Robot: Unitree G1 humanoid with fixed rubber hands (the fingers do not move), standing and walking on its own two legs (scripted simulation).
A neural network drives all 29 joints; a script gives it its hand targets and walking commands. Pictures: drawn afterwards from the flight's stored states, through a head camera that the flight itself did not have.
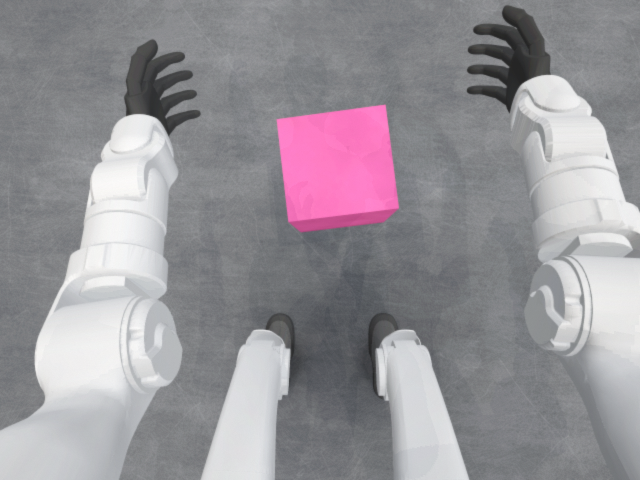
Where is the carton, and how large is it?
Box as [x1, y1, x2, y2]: [277, 105, 398, 231]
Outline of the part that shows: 385,105 277,119 288,221 300,231 307,231 381,222 398,208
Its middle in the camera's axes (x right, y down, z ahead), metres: +0.04 -0.15 +0.86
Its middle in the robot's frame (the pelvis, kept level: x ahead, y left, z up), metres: +0.54 +0.00 -0.53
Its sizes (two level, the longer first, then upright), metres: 0.210 0.200 0.250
